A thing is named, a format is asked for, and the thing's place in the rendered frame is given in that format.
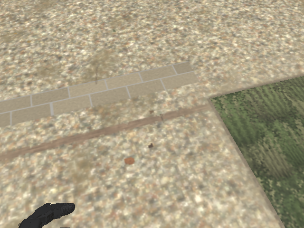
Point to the left robot hand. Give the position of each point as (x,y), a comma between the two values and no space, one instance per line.
(47,213)

